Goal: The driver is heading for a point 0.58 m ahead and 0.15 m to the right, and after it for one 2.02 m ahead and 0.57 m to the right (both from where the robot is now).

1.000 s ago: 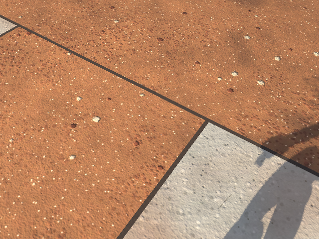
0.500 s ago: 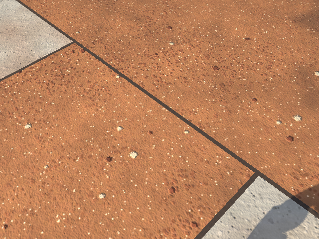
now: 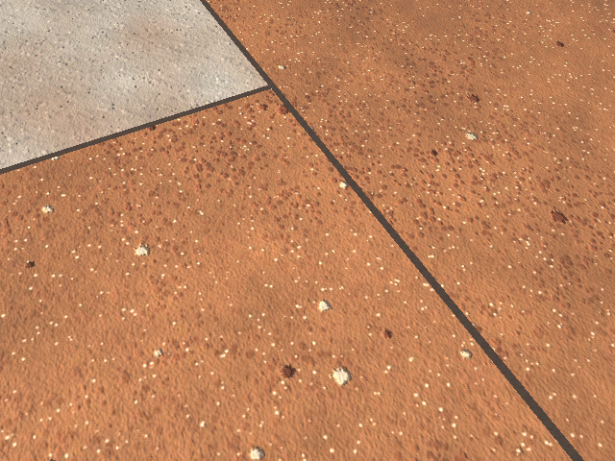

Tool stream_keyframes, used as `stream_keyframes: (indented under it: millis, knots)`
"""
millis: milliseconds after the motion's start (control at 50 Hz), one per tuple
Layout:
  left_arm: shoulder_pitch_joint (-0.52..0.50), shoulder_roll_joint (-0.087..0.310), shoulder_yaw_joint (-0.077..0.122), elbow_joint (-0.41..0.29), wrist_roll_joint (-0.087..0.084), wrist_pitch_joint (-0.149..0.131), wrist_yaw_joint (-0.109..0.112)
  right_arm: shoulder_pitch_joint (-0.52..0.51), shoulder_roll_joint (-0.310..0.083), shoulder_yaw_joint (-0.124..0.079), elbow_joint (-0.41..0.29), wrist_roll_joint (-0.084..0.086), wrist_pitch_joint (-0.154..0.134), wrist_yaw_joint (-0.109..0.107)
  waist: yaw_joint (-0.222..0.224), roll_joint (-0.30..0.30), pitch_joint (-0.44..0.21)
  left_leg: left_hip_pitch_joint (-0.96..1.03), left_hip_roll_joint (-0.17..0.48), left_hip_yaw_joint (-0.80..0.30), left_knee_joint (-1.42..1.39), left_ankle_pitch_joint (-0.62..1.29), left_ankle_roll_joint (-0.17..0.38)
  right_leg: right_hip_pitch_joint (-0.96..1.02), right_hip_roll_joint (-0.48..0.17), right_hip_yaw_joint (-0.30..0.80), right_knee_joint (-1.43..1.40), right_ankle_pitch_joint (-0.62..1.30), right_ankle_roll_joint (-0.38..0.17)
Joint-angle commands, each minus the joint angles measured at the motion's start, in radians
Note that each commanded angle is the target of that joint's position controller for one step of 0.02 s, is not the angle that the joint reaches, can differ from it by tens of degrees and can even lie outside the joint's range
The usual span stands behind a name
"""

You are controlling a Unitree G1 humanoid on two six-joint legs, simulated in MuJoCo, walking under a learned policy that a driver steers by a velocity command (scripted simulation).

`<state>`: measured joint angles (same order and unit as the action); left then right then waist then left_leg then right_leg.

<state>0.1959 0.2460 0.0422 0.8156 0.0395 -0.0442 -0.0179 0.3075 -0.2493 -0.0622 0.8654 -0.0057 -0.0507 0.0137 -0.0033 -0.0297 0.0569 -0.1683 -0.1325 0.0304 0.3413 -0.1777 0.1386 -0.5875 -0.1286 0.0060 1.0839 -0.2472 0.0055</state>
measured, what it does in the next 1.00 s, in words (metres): walks ahead, turning right: right foot, then left foot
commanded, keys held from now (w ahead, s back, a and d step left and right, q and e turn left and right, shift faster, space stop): w+e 0.86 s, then w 0.10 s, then w+q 0.04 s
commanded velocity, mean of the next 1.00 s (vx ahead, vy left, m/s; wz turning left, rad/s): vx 0.50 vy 0.00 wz -0.40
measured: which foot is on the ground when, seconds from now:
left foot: down 0.00-0.36, up 0.38-0.84, down 0.86-1.00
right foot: up 0.00-0.34, down 0.36-0.88, up 0.90-1.00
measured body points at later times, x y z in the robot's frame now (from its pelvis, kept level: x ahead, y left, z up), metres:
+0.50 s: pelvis +0.28 -0.07 -0.01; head +0.31 -0.07 +0.44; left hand +0.41 +0.19 -0.14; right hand +0.31 -0.33 -0.14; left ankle +0.23 +0.07 -0.64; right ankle +0.31 -0.11 -0.74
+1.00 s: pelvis +0.56 -0.09 -0.01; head +0.59 -0.09 +0.44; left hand +0.74 +0.14 -0.14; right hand +0.56 -0.39 -0.10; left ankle +0.65 -0.03 -0.74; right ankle +0.42 -0.14 -0.66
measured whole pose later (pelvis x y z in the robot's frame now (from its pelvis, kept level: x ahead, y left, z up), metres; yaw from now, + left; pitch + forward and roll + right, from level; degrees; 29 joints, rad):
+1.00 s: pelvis +0.56 -0.09 -0.01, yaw -29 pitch +1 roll +0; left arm 0.33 0.31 0.07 0.84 0.03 -0.04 -0.02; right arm 0.18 -0.26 -0.02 0.76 -0.04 -0.07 0.00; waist 0.03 -0.03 0.03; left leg -0.31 -0.02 0.03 0.48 -0.18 0.04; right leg -0.36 0.08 0.07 1.10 -0.37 -0.07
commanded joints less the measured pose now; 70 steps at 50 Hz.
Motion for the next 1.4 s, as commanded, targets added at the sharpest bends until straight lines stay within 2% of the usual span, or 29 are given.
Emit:
stream_keyframes:
  millis: [20,220,280,320,340,360,380,400,440,460,540,760,840,860,880,900,920,940,960,1000,1080,1140,1220,1300,1320,1340,1360,1380,1400]
  knots:
    - [0.043,0.064,0.014,-0.018,-0.006,0.019,-0.009,0.062,-0.115,-0.020,-0.026,0.001,-0.032,-0.001,0.003,0.061,-0.024,0.063,0.278,-0.166,-0.187,0.400,0.064,-0.063,-0.013,-0.023,-0.066,0.125,-0.003]
    - [-0.196,0.039,-0.005,-0.080,-0.014,0.005,-0.030,0.159,-0.085,0.011,0.049,-0.017,-0.045,-0.032,-0.065,0.070,0.063,0.281,0.317,0.014,-0.204,0.566,-0.014,-0.121,0.095,-0.069,-0.417,0.263,-0.072]
    - [-0.150,0.046,-0.003,-0.076,-0.014,0.003,-0.025,0.142,-0.116,0.012,0.067,-0.022,-0.043,-0.049,-0.025,0.104,0.016,0.335,0.333,0.066,-0.058,0.977,-0.038,0.021,0.170,-0.146,-0.479,0.141,-0.123]
    - [0.020,0.081,0.014,-0.028,-0.012,-0.001,-0.016,0.120,-0.152,0.004,0.069,-0.029,-0.031,-0.060,0.052,0.134,-0.077,0.341,0.346,0.085,0.195,1.177,-0.048,0.190,0.227,-0.161,-0.504,0.047,-0.171]
    - [0.167,0.110,0.030,0.016,-0.005,-0.009,-0.011,0.096,-0.169,0.001,0.060,-0.025,-0.026,-0.059,0.122,0.125,-0.149,0.255,0.338,0.102,0.403,1.068,-0.053,0.377,0.232,-0.125,-0.580,0.075,-0.206]
    - [0.318,0.185,0.057,0.045,0.012,-0.009,0.001,0.061,-0.157,0.007,0.023,-0.015,-0.032,-0.054,0.195,0.041,-0.244,0.042,0.292,0.132,0.722,0.715,-0.059,0.620,0.071,0.090,-0.622,0.015,-0.280]
    - [0.276,0.272,0.085,0.025,-0.005,0.006,0.009,0.108,-0.070,0.018,-0.030,0.003,-0.046,-0.031,0.101,-0.247,-0.321,-0.422,0.033,0.095,1.133,-0.284,-0.122,0.915,-0.213,0.675,-0.702,0.110,-0.458]
    - [0.238,0.250,0.084,0.032,-0.044,0.010,0.000,0.047,-0.131,0.012,-0.043,-0.020,-0.056,-0.025,0.112,-0.048,-0.307,-0.550,0.083,-0.100,1.183,-0.273,-0.099,0.898,-0.203,0.704,-0.759,0.132,-0.481]
    - [0.143,0.144,0.059,0.027,-0.036,0.012,0.006,-0.026,-0.120,0.018,-0.074,-0.007,-0.075,-0.016,0.045,0.080,-0.079,-0.534,0.181,-0.099,1.012,-0.147,-0.102,0.614,-0.144,0.476,-0.826,0.210,-0.391]
    - [0.119,0.117,0.050,0.029,-0.034,0.006,0.011,-0.044,-0.110,0.018,-0.084,-0.021,-0.061,-0.015,0.011,0.099,-0.035,-0.485,0.207,-0.101,0.932,-0.145,-0.116,0.513,-0.089,0.408,-0.840,0.270,-0.350]
    - [0.126,0.155,0.053,0.032,-0.041,-0.022,0.011,-0.026,-0.073,0.031,-0.099,-0.048,0.004,-0.004,-0.031,0.032,-0.038,-0.398,0.221,-0.052,0.756,-0.108,-0.170,0.372,0.012,0.274,-0.876,0.399,-0.316]
    - [0.288,0.186,0.066,0.037,-0.025,-0.008,0.023,-0.389,-0.090,0.046,-0.242,-0.024,-0.008,0.006,0.104,-0.040,-0.026,-0.469,0.157,-0.043,0.292,0.127,-0.176,0.580,0.028,0.349,-0.770,0.497,-0.226]
    - [0.179,0.221,0.073,-0.001,-0.023,-0.017,0.024,-0.142,-0.158,0.020,-0.180,-0.020,-0.031,-0.011,-0.034,-0.034,-0.107,-0.059,0.099,-0.045,0.129,0.033,-0.115,0.488,0.059,0.366,-0.559,0.623,-0.156]
    - [0.172,0.192,0.064,-0.009,-0.035,-0.027,0.013,-0.002,-0.207,0.004,-0.154,-0.033,-0.045,-0.026,-0.100,0.036,-0.203,0.164,0.197,-0.132,0.094,-0.003,-0.075,0.394,0.125,0.311,-0.347,0.527,-0.129]
    - [0.219,0.097,0.039,-0.040,-0.057,-0.035,0.012,0.129,-0.285,-0.016,-0.156,-0.057,-0.043,-0.042,-0.121,0.181,-0.357,0.409,0.469,-0.438,0.056,-0.194,-0.011,0.212,0.212,0.187,-0.058,0.119,-0.100]
    - [0.296,0.107,0.037,-0.059,-0.048,-0.030,0.011,0.085,-0.314,-0.030,-0.145,-0.045,-0.024,-0.038,-0.044,0.371,-0.393,0.451,0.581,-0.837,-0.067,-0.241,0.091,0.003,0.284,0.115,0.101,-0.307,-0.090]
    - [0.278,0.155,0.041,-0.014,-0.020,-0.013,0.018,0.009,-0.211,-0.015,-0.161,-0.036,-0.016,-0.030,-0.022,0.168,-0.230,0.315,0.544,-0.745,-0.069,-0.348,0.089,-0.059,0.193,0.133,0.172,-0.226,-0.094]
    - [0.207,0.146,0.038,-0.014,-0.010,-0.010,0.007,-0.036,-0.135,0.002,-0.163,-0.027,-0.018,-0.022,-0.028,0.063,-0.125,0.187,0.484,-0.589,-0.086,-0.300,0.073,-0.041,0.167,0.122,0.144,-0.143,-0.089]
    - [0.179,0.121,0.033,-0.022,-0.010,-0.009,0.000,-0.060,-0.104,0.012,-0.154,-0.030,-0.020,-0.018,-0.010,0.061,-0.070,0.101,0.432,-0.469,-0.115,-0.186,0.047,-0.018,0.142,0.114,0.091,-0.106,-0.083]
    - [0.162,0.100,0.025,-0.029,0.007,0.004,-0.014,-0.026,-0.104,0.015,-0.112,-0.024,-0.036,-0.013,0.008,0.130,-0.044,0.027,0.362,-0.340,-0.132,0.019,0.039,0.030,0.130,0.107,0.028,-0.094,-0.066]
    - [0.075,0.086,0.009,-0.065,0.015,0.007,-0.024,0.026,-0.125,0.006,-0.066,0.001,-0.053,0.002,0.023,0.134,-0.050,0.031,0.334,-0.265,-0.156,0.220,0.084,-0.003,0.092,0.021,-0.108,-0.032,-0.029]
    - [-0.076,0.050,-0.018,-0.114,0.004,0.000,-0.029,0.065,-0.134,-0.001,-0.042,0.001,-0.040,0.001,-0.011,0.136,-0.015,-0.029,0.291,-0.218,-0.179,0.184,0.076,0.044,0.084,-0.018,-0.317,0.070,0.002]
    - [-0.159,0.071,-0.024,-0.142,-0.011,-0.011,-0.019,0.123,-0.171,-0.017,-0.018,-0.003,-0.031,0.005,-0.035,0.128,-0.026,-0.030,0.303,-0.242,-0.132,0.226,0.055,0.160,0.117,-0.037,-0.464,0.119,0.010]
    - [-0.014,0.119,-0.003,-0.103,-0.003,-0.038,0.009,0.117,-0.173,-0.023,-0.013,0.000,-0.024,-0.001,0.044,0.078,-0.081,-0.070,0.264,-0.263,0.075,0.218,0.003,0.451,0.133,-0.015,-0.636,0.089,-0.028]
    - [0.118,0.182,0.017,-0.082,0.017,-0.050,0.024,0.099,-0.136,-0.014,-0.034,0.008,-0.029,0.001,0.107,-0.017,-0.167,-0.159,0.192,-0.205,0.300,0.139,-0.026,0.627,-0.009,0.135,-0.695,-0.016,-0.067]
    - [0.211,0.279,0.039,-0.085,0.032,-0.047,0.036,0.121,-0.034,0.008,-0.081,0.028,-0.032,-0.001,0.125,-0.203,-0.274,-0.394,0.071,-0.074,0.584,-0.230,-0.066,0.840,-0.266,0.452,-0.786,-0.202,-0.129]
    - [0.208,0.275,0.048,-0.072,0.008,-0.028,0.037,0.152,-0.105,-0.008,-0.083,0.009,-0.015,-0.009,0.096,-0.219,-0.266,-0.502,0.075,-0.067,0.740,-0.361,-0.055,0.770,-0.330,0.651,-0.848,-0.301,-0.197]
    - [0.140,0.180,0.025,-0.087,-0.001,-0.025,0.031,0.131,-0.128,-0.018,-0.062,-0.005,0.000,-0.008,0.063,-0.093,-0.152,-0.521,0.136,-0.108,0.799,-0.292,-0.045,0.678,-0.278,0.546,-0.856,-0.333,-0.189]
    - [0.087,0.124,0.013,-0.090,-0.008,-0.031,0.026,0.100,-0.104,-0.015,-0.058,-0.008,0.004,0.002,0.042,-0.061,-0.075,-0.513,0.165,-0.106,0.790,-0.220,-0.053,0.591,-0.223,0.415,-0.877,-0.217,-0.174]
